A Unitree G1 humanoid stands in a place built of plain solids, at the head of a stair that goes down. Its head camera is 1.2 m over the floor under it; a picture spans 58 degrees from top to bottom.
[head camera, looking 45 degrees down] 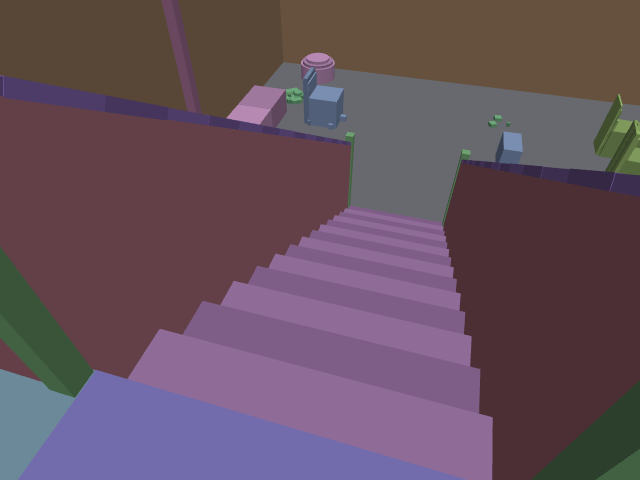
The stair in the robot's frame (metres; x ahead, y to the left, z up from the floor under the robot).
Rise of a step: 0.18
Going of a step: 0.27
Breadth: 1.20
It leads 16 degrees to the right of straight ahead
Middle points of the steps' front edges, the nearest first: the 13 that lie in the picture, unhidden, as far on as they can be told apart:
0.48 0.10 0.00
0.74 0.02 -0.18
1.01 -0.05 -0.35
1.27 -0.13 -0.53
1.53 -0.20 -0.71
1.80 -0.28 -0.89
2.06 -0.36 -1.07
2.32 -0.43 -1.24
2.59 -0.51 -1.42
2.85 -0.58 -1.60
3.11 -0.66 -1.78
3.38 -0.74 -1.96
3.64 -0.81 -2.13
